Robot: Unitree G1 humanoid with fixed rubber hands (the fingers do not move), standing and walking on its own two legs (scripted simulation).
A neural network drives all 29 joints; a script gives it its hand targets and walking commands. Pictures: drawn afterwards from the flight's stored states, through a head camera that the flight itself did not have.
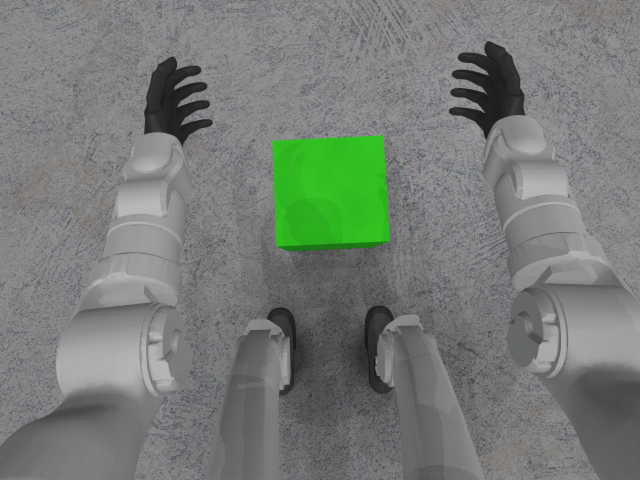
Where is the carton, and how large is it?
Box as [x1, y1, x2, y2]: [272, 136, 389, 250]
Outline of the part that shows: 383,136 272,141 276,246 286,250 371,247 389,240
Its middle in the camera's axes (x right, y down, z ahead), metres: +0.02 -0.08 +0.85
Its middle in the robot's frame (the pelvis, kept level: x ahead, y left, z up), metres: +0.48 +0.00 -0.50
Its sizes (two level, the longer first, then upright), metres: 0.210 0.200 0.250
